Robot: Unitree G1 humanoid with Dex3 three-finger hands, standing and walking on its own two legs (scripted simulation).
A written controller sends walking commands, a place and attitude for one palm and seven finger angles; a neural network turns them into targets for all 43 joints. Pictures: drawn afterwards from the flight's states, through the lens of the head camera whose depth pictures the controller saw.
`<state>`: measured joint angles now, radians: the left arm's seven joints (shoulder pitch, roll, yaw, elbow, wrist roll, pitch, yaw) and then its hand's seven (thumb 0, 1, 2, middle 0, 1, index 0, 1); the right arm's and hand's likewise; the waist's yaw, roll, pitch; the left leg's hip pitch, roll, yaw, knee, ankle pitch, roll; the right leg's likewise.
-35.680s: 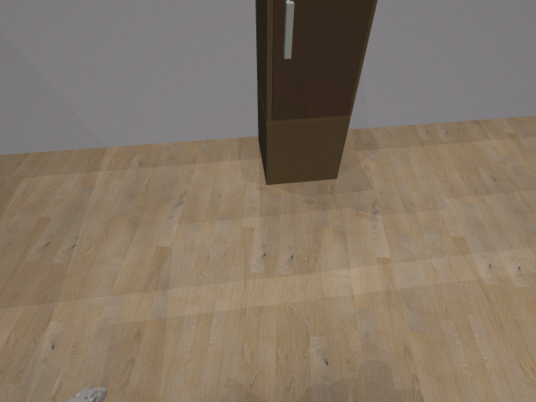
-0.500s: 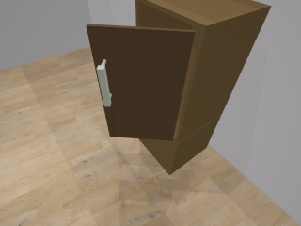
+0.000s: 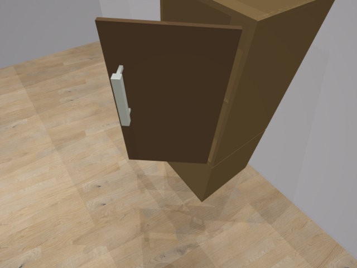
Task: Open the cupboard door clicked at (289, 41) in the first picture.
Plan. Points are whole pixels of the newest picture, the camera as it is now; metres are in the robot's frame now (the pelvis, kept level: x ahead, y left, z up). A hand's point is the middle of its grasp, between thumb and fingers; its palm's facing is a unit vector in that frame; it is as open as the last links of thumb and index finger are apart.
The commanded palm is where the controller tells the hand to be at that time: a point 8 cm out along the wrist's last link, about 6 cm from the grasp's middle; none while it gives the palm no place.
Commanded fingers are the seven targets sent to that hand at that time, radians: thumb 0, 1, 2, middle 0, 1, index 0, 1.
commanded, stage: come to a stop and stand still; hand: left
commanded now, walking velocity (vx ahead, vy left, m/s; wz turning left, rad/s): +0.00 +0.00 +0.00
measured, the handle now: (123, 97) +0.55 +0.20 +0.05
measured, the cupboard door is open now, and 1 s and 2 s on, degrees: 50 50 50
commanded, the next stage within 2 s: look again from close up in 0.70 s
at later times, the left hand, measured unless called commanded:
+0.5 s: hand out of the picture +0.06 +0.18 -0.13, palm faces +0.03 -0.94 -0.33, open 7.4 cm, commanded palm none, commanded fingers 0.00 0.90 0.90 -0.20 -0.30 -0.20 -0.30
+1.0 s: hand out of the picture -0.08 +0.14 -0.17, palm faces +0.05 -0.98 -0.19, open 7.4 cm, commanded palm none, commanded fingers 0.00 0.90 0.90 -0.20 -0.30 -0.20 -0.30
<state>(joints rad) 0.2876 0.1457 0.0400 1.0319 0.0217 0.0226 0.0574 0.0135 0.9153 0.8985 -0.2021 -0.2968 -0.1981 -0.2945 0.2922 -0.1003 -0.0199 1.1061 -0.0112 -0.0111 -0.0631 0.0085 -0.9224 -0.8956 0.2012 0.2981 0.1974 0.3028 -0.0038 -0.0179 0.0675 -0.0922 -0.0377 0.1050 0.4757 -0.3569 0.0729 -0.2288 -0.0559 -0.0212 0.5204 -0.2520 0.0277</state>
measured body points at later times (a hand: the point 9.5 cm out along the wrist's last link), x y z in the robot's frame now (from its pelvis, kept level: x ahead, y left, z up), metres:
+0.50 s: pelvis -0.05 -0.05 +0.00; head -0.07 -0.06 +0.45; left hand +0.06 +0.23 -0.11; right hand +0.05 -0.36 -0.11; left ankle -0.06 +0.06 -0.73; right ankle +0.01 -0.15 -0.73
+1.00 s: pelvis -0.06 -0.03 +0.01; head -0.06 -0.02 +0.46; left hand -0.08 +0.20 -0.16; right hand -0.08 -0.27 -0.14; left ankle -0.06 +0.06 -0.73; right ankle +0.01 -0.15 -0.73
